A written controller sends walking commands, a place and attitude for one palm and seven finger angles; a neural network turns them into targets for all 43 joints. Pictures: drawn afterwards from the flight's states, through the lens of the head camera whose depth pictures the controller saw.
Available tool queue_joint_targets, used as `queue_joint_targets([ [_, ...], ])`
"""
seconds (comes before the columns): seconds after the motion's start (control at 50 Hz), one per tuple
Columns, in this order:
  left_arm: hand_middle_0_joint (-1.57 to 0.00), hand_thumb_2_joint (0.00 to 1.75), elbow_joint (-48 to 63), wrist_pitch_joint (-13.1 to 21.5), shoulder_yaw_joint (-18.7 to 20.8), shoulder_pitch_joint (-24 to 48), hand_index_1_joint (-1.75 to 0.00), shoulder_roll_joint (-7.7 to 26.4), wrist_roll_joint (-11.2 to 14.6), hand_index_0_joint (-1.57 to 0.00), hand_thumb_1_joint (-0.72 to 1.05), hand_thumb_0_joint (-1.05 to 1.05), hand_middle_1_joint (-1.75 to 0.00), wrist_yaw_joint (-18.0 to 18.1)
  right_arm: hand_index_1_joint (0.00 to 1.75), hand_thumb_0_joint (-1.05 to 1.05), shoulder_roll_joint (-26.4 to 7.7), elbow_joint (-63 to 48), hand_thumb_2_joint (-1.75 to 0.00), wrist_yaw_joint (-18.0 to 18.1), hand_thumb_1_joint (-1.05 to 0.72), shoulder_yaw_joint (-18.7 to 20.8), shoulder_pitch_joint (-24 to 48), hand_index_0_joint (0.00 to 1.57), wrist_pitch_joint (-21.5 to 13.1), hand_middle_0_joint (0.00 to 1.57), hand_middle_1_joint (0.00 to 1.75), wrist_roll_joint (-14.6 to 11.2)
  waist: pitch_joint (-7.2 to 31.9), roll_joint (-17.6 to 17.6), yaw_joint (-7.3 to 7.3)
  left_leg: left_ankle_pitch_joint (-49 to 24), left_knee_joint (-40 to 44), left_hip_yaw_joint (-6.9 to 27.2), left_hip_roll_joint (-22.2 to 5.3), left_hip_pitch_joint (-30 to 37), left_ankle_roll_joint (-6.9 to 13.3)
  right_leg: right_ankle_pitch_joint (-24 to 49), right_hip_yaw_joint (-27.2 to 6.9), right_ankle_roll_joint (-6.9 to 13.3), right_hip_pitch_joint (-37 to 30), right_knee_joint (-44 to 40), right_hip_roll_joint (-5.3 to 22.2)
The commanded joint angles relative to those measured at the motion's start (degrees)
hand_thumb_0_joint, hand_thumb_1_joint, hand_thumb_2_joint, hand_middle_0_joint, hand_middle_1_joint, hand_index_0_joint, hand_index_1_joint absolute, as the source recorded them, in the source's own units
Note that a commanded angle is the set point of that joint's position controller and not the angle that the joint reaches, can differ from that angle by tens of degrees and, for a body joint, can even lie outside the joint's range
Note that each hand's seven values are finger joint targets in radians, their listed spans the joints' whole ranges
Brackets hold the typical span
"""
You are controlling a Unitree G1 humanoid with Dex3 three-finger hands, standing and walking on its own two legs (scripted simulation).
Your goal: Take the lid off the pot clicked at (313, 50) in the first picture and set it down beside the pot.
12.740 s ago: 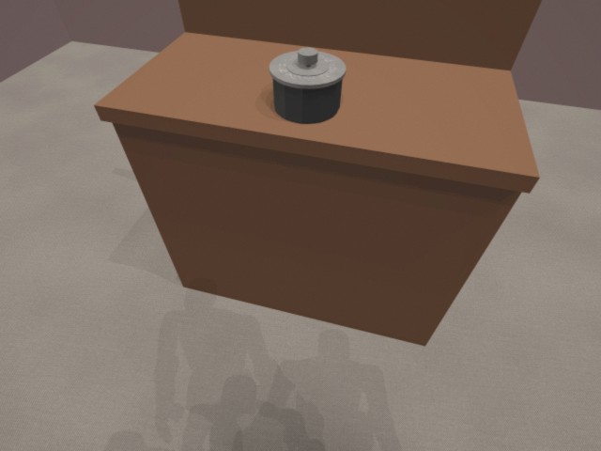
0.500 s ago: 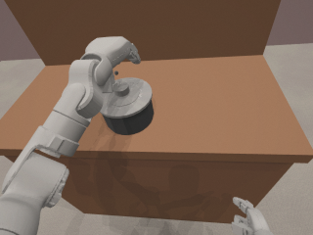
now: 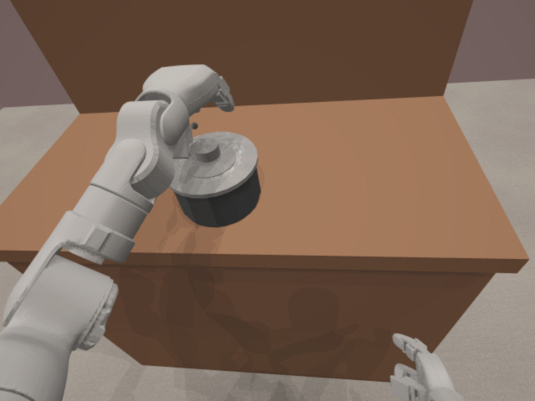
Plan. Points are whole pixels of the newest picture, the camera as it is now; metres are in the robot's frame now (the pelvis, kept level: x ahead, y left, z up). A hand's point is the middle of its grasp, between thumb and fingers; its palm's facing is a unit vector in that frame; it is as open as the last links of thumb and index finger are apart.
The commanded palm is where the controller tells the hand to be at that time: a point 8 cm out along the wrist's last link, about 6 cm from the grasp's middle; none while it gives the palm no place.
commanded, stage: lower the open fingers around the knob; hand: left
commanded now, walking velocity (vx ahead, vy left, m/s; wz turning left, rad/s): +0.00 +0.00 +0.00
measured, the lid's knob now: (206, 150) +0.46 +0.12 +0.15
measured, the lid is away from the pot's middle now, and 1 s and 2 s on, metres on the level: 0.00 0.00 0.00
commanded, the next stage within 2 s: close the fingers and squeeze the knob in 0.94 s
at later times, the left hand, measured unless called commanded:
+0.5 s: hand (198, 149) +0.43 +0.11 +0.18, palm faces -0.19 -0.04 -0.98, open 10.1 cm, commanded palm +0.40 +0.13 +0.24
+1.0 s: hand (188, 154) +0.44 +0.14 +0.17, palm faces -0.22 -0.06 -0.97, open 10.2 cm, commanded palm +0.41 +0.14 +0.23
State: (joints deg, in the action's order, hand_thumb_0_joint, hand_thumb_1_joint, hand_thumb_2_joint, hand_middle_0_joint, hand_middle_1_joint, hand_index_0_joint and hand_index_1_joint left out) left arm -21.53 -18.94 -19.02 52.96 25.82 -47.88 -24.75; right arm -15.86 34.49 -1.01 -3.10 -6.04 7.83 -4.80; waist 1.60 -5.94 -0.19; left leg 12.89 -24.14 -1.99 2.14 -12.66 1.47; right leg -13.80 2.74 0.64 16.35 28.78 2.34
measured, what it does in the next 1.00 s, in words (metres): stands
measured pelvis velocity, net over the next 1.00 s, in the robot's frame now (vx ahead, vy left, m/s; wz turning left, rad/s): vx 0.01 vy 0.01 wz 0.00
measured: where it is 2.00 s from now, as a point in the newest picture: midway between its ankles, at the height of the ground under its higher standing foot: outside the picture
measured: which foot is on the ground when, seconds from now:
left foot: down 0.00-1.00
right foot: down 0.00-1.00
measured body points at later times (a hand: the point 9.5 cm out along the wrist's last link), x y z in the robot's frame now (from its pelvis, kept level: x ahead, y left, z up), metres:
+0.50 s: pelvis +0.00 +0.00 +0.00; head +0.02 -0.05 +0.45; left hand +0.43 +0.11 +0.24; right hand +0.18 -0.23 -0.12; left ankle +0.00 +0.11 -0.74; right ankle +0.01 -0.11 -0.74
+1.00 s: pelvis +0.01 +0.01 +0.00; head +0.03 -0.03 +0.45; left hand +0.44 +0.14 +0.22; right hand +0.17 -0.23 -0.12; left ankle +0.00 +0.11 -0.74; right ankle +0.01 -0.11 -0.74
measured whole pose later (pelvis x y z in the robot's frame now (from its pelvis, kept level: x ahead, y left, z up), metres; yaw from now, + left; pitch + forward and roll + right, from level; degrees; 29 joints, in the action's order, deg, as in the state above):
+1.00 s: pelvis +0.01 +0.01 +0.00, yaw +0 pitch +2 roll +1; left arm -23.4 -17.6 -17.2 46.4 25.4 -47.5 -24.3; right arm -16.4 35.2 -0.9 -1.8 -9.1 6.4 -4.4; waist 1.1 -5.3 -1.5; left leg 13.9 -23.8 -2.1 2.3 -12.2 2.3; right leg -13.7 2.6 -0.2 15.0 26.6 2.3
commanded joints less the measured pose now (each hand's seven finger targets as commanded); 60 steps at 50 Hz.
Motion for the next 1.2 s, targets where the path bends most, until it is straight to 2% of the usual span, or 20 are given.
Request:
queue_joint_targets([
  [0.0, -0.85, 1.63, 7.5, 0.1, 6.6, 27.0, -0.08, 9.7, -1.5, -0.85, -0.39, 0.00, -0.08, 1.3, 0.30, 0.00, -4.6, -10.0, -0.90, 0.2, -0.90, 1.9, 8.0, 0.20, -2.8, 0.20, 0.30, -0.3, 18.2, 9.9, -0.47, -9.9, 2.3, 1.1, 0.6, 2.4, 1.8, 14.0, -0.9, 0.9, -9.9, -2.7, -0.7],
  [0.06, -0.85, 1.63, 9.2, 0.8, 9.3, 29.3, -0.08, 13.3, -1.6, -0.85, -0.39, 0.00, -0.08, 1.7, 0.30, 0.00, -4.9, -9.8, -0.90, 0.4, -0.90, 2.2, 6.8, 0.20, -3.3, 0.20, 0.30, -0.1, 20.9, 8.8, -0.37, -10.3, 2.3, 1.4, 0.7, 3.8, 2.0, 14.0, -1.3, 1.0, -11.0, -2.6, -1.0],
  [0.12, -0.85, 1.63, 10.2, 0.9, 8.7, 30.3, -0.08, 12.3, -1.6, -0.85, -0.39, 0.00, -0.08, 1.8, 0.30, 0.00, -4.8, -9.6, -0.90, 0.5, -0.90, 2.5, 6.0, 0.20, -4.1, 0.20, 0.30, 0.0, 22.1, 7.8, -0.42, -13.2, 2.0, 1.9, 0.8, 5.0, 2.2, 16.9, -1.2, 1.2, -11.6, -2.2, -1.0],
  [0.18, -0.85, 1.63, 7.8, 0.9, 11.8, 24.8, -0.08, 14.8, -1.7, -0.85, -0.39, 0.00, -0.08, 1.9, 0.30, 0.00, -5.3, -9.3, -0.90, 0.2, -0.90, 2.6, 5.6, 0.20, -4.1, 0.20, 0.30, 0.2, 21.1, 9.3, 0.25, -14.4, 1.9, 1.6, 0.5, 3.5, 2.1, 19.1, -1.4, 1.1, -12.9, -2.2, -1.0],
  [0.24, -0.85, 1.63, 7.8, 1.0, 7.8, 22.2, -0.08, 9.3, 0.0, -0.85, -0.39, 0.00, -0.08, 1.7, 0.30, 0.00, -5.7, -9.6, -0.90, -0.1, -0.90, 3.1, 5.7, 0.20, -3.5, 0.20, 0.30, -0.2, 18.4, 9.8, -0.61, -12.7, 1.9, 1.3, 0.4, 3.6, 2.1, 17.3, -0.9, 1.0, -10.6, -3.0, -0.9],
  [0.3, -0.85, 1.63, 11.1, 1.0, 10.2, 22.9, -0.08, 12.9, -1.3, -0.85, -0.39, 0.00, -0.08, 2.0, 0.30, 0.00, -5.2, -10.2, -0.90, 0.0, -0.90, 2.8, 6.1, 0.20, -3.9, 0.20, 0.30, 0.0, 21.3, 9.1, 0.21, -14.5, 1.8, 1.2, 0.6, 4.2, 2.3, 19.5, -1.5, 1.0, -12.9, -2.3, -1.0],
  [0.34, -0.85, 1.63, 11.9, 1.2, 8.7, 23.0, -0.08, 10.8, 0.0, -0.85, -0.39, 0.00, -0.08, 2.2, 0.30, 0.00, -5.7, -9.7, -0.90, -0.3, -0.90, 3.3, 5.8, 0.20, -3.5, 0.20, 0.30, -0.1, 20.8, 8.2, -0.63, -14.7, 1.5, 1.5, 0.5, 4.8, 2.3, 19.5, -1.1, 1.2, -12.0, -2.5, -0.9],
  [0.42, -0.85, 1.63, 7.9, 0.6, 8.9, 23.6, -0.08, 11.5, -1.4, -0.85, -0.39, 0.00, -0.08, 2.6, 0.30, 0.00, -5.2, -9.2, -0.90, 0.3, -0.90, 2.6, 5.6, 0.20, -3.6, 0.20, 0.30, 0.0, 18.4, 9.4, -0.50, -12.1, 2.2, 1.4, 0.5, 3.5, 2.1, 16.5, -0.9, 1.0, -10.5, -2.8, -1.3],
  [0.48, -0.85, 1.63, 8.7, 0.8, 10.2, 23.3, -0.08, 13.1, -1.4, -0.85, -0.39, 0.00, -0.08, 2.9, 0.30, 0.00, -5.3, -9.2, -0.90, 0.5, -0.90, 2.8, 5.6, 0.20, -3.7, 0.20, 0.30, 0.1, 20.3, 8.9, -0.39, -12.4, 1.9, 1.4, 0.6, 4.0, 2.3, 17.2, -1.3, 1.0, -11.8, -2.9, -1.2],
  [0.54, -0.85, 1.63, 6.4, 0.6, 7.2, 21.5, -0.08, 9.0, -0.4, -0.85, -0.39, 0.00, -0.08, 2.9, 0.30, 0.00, -5.7, -8.8, -0.90, 0.3, -0.90, 3.0, 5.3, 0.20, -3.5, 0.20, 0.30, -0.1, 19.1, 8.5, -1.43, -12.8, 1.4, 1.8, 0.5, 4.3, 2.2, 17.5, -0.8, 1.1, -10.1, -3.0, -1.3],
  [0.64, -0.85, 1.63, 4.9, 0.7, 7.8, 26.0, -0.08, 10.6, -0.8, -0.85, -0.39, 0.00, -0.08, 3.3, 0.30, 0.00, -5.8, -7.9, -0.90, 1.1, -0.90, 3.0, 4.2, 0.20, -3.9, 0.20, 0.30, 0.2, 20.0, 6.9, -2.01, -11.8, 1.4, 2.1, 0.9, 5.0, 2.4, 16.7, -1.0, 1.2, -9.8, -3.3, -1.3],
  [0.66, -0.85, 1.63, 5.9, 0.8, 8.6, 26.9, -0.08, 11.9, -1.7, -0.85, -0.39, 0.00, -0.08, 3.2, 0.30, 0.00, -5.2, -8.0, -0.90, 1.1, -0.90, 2.8, 4.1, 0.20, -4.2, 0.20, 0.30, 0.3, 22.6, 7.8, -1.46, -13.3, 1.4, 2.1, 1.0, 5.5, 2.5, 18.2, -1.3, 1.0, -11.8, -2.9, -1.5],
  [0.74, -0.85, 1.63, 2.0, 1.1, 8.2, 20.2, -0.08, 9.9, -0.8, -0.85, -0.39, 0.00, -0.08, 2.8, 0.30, 0.00, -6.0, -8.0, -0.90, 0.7, -0.90, 3.0, 3.5, 0.20, -4.1, 0.20, 0.30, 0.1, 19.4, 8.1, -1.48, -15.1, 1.1, 2.1, 0.7, 4.3, 2.2, 20.4, -0.6, 1.2, -10.8, -2.8, -1.3],
  [0.8, -0.85, 1.63, 7.3, 1.3, 7.8, 22.8, -0.08, 10.1, -1.4, -0.85, -0.39, 0.00, -0.08, 2.3, 0.30, 0.00, -5.2, -9.0, -0.90, 0.4, -0.90, 3.0, 4.5, 0.20, -4.4, 0.20, 0.30, 0.3, 21.7, 6.9, -1.20, -18.2, 0.9, 2.3, 0.9, 6.2, 2.5, 22.6, -0.8, 1.3, -11.8, -2.4, -1.4],
  [0.88, -0.85, 1.63, 5.8, 1.1, 8.8, 21.5, -0.08, 10.8, -1.2, -0.85, -0.39, 0.00, -0.08, 2.3, 0.30, 0.00, -5.5, -8.4, -0.90, 0.2, -0.90, 3.1, 3.7, 0.20, -4.1, 0.20, 0.30, 0.2, 18.8, 8.4, -1.32, -16.6, 1.4, 2.4, 0.5, 5.3, 2.3, 20.8, -0.3, 1.2, -10.4, -3.0, -1.8],
  [0.96, -0.85, 1.63, 10.2, 1.8, 10.5, 20.6, -0.08, 12.8, -1.3, -0.85, -0.39, 0.00, -0.08, 2.6, 0.30, 0.00, -5.5, -8.9, -0.90, -0.1, -0.90, 3.1, 4.1, 0.20, -4.4, 0.20, 0.30, 0.4, 22.2, 6.7, -0.56, -19.9, 1.2, 2.6, 0.4, 6.9, 2.2, 22.3, -0.5, 1.3, -12.2, -2.3, -1.7],
  [1.02, -0.85, 1.63, 8.2, 1.2, 8.6, 20.2, -0.08, 10.8, -1.1, -0.85, -0.39, 0.00, -0.08, 2.7, 0.30, 0.00, -5.5, -8.5, -0.90, -0.3, -0.90, 3.1, 4.1, 0.20, -4.1, 0.20, 0.30, 0.1, 19.0, 7.3, -1.00, -17.6, 1.6, 2.9, 0.2, 5.8, 2.0, 20.0, -0.1, 1.4, -10.0, -2.8, -1.9],
  [1.04, -0.81, 1.35, 10.8, 1.6, 9.7, 20.2, -0.08, 11.5, -0.1, -0.81, -0.28, 0.00, -0.08, 3.0, 0.30, 0.00, -6.1, -8.7, -0.90, -0.4, -0.90, 3.6, 4.1, 0.20, -4.0, 0.20, 0.30, 0.2, 20.6, 6.7, -0.98, -18.7, 1.1, 3.1, 0.3, 6.8, 2.2, 20.6, -0.1, 1.6, -10.6, -2.8, -1.7],
  [1.06, -0.82, 1.35, 12.6, 1.6, 9.5, 21.8, -0.08, 12.0, -1.1, -0.82, -0.27, 0.00, -0.08, 3.1, 0.30, 0.00, -5.3, -9.2, -0.90, -0.5, -0.90, 3.2, 4.4, 0.20, -4.2, 0.20, 0.30, 0.3, 22.7, 6.3, -0.63, -20.0, 1.3, 3.1, 0.3, 7.4, 2.1, 21.1, -0.4, 1.5, -11.7, -2.4, -1.9],
  [1.18, -0.86, 1.32, 12.1, 1.0, 5.9, 21.6, -0.08, 7.3, -1.1, -0.86, -0.20, 0.00, -0.08, 3.4, 0.30, 0.00, -5.0, -9.0, -0.90, -1.1, -0.90, 3.2, 5.1, 0.20, -3.5, 0.20, 0.30, 0.2, 20.4, 5.5, -1.11, -19.3, 1.4, 3.6, -0.1, 7.8, 1.6, 18.5, 0.5, 1.8, -8.4, -2.4, -2.2],
])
